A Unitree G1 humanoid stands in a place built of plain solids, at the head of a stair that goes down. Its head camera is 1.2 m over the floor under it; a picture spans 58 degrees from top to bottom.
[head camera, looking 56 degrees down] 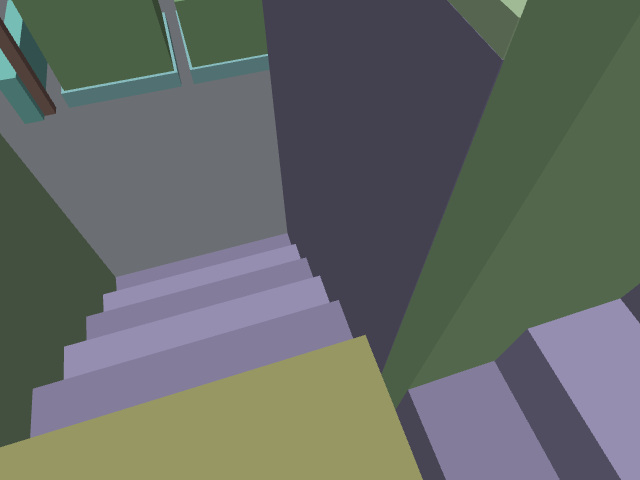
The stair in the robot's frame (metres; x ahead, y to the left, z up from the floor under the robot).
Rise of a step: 0.20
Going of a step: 0.22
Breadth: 1.02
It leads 18 degrees to the left of straight ahead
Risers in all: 6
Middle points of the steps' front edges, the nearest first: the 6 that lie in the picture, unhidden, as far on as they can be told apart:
0.32 0.35 0.00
0.53 0.42 -0.19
0.74 0.49 -0.39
0.95 0.55 -0.59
1.16 0.62 -0.78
1.37 0.69 -0.98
